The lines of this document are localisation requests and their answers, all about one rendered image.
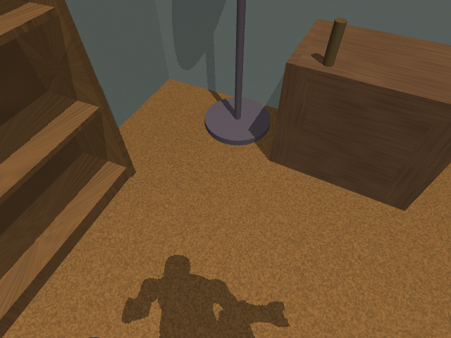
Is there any can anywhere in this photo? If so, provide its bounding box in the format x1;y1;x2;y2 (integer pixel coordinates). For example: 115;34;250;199
323;18;347;67

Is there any coat stand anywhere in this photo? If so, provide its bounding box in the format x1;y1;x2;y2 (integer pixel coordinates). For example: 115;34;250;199
205;0;271;146

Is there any bookshelf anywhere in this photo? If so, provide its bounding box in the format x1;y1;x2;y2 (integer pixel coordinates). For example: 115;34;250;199
0;0;136;338

